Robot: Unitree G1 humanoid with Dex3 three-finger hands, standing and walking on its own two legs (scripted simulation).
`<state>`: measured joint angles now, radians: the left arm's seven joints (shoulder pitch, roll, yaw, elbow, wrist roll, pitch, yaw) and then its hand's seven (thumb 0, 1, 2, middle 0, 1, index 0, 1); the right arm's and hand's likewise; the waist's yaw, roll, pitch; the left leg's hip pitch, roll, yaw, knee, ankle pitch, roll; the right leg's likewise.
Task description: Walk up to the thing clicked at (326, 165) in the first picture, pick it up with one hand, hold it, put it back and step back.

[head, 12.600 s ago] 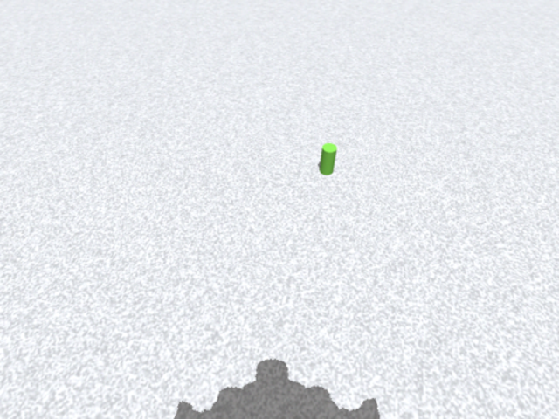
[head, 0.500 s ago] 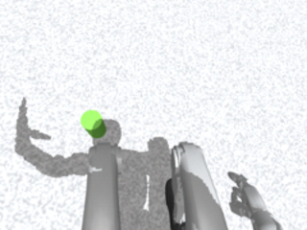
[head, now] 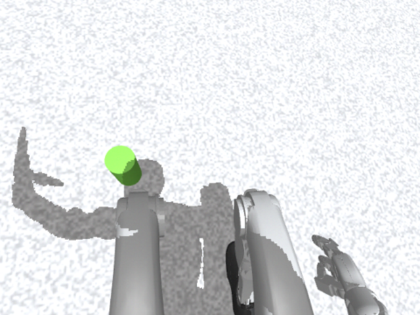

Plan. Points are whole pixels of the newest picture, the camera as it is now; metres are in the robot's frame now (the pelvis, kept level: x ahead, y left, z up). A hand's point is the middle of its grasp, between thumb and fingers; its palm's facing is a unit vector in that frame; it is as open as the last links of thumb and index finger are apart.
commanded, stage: go down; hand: left
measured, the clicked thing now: (125, 167) +0.42 +0.21 -0.30
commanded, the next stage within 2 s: approach in 0.10 s
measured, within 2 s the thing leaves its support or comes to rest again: neither
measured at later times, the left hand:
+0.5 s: hand (9, 163) +0.37 +0.37 -0.08, palm faces +0.15 -0.99 +0.01, open 17.3 cm
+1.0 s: hand (96, 168) +0.41 +0.27 -0.26, palm faces -0.05 -1.00 +0.07, open 17.3 cm
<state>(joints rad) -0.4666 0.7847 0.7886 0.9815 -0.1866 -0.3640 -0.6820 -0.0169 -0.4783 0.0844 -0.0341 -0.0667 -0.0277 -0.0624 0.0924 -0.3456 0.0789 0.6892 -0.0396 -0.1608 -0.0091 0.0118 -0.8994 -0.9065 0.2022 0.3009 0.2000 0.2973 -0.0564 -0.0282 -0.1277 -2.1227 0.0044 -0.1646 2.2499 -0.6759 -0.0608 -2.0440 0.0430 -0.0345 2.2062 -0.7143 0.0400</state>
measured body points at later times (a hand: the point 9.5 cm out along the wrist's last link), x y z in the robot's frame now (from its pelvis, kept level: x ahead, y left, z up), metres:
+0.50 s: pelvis +0.00 +0.00 -0.04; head +0.20 +0.08 +0.35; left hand +0.35 +0.42 -0.08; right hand +0.17 -0.27 -0.14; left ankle +0.09 +0.14 -0.35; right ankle +0.09 -0.13 -0.35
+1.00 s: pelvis +0.00 +0.02 -0.10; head +0.23 +0.17 +0.25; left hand +0.40 +0.33 -0.26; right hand +0.18 -0.24 -0.14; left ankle +0.09 +0.14 -0.35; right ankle +0.09 -0.13 -0.35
